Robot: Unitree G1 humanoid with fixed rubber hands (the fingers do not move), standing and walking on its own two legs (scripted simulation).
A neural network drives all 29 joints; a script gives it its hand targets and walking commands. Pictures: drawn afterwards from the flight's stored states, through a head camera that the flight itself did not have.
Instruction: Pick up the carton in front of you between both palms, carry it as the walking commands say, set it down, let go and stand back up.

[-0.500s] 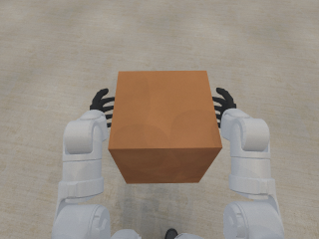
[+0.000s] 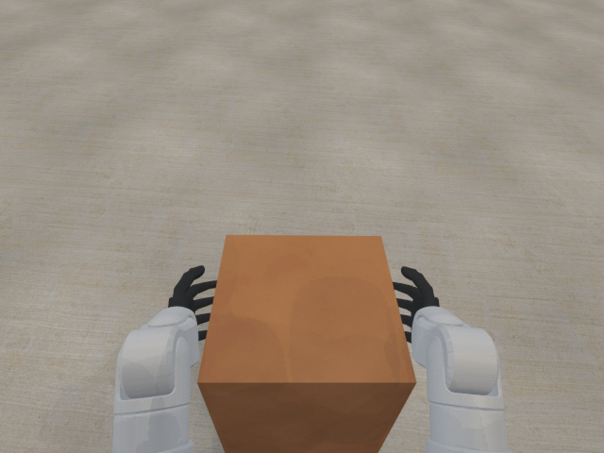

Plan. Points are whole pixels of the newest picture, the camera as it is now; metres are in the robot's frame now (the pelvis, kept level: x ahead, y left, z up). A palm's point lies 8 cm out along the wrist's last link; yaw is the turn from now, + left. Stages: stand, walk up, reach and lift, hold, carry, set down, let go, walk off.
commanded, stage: carry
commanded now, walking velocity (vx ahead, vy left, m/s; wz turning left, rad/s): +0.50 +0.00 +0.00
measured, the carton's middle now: (302, 350) +0.26 +0.00 -0.01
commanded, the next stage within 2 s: none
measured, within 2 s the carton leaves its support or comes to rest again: neither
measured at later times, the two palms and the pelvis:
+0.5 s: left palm (228, 161) +0.56 +0.13 +0.09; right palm (392, 164) +0.58 -0.17 +0.08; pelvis +0.30 -0.03 -0.01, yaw +3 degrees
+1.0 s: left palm (225, 116) +0.70 +0.15 +0.10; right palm (372, 116) +0.71 -0.15 +0.10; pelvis +0.45 -0.01 +0.01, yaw +2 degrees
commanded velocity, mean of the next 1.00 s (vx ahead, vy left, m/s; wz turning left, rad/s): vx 0.14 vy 0.00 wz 0.00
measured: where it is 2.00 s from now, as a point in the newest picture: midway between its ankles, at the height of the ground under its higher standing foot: (292, 410)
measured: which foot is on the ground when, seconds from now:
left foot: down 0.00-0.46, up 0.48-0.72, down 0.74-1.00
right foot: up 0.00-0.42, down 0.44-1.00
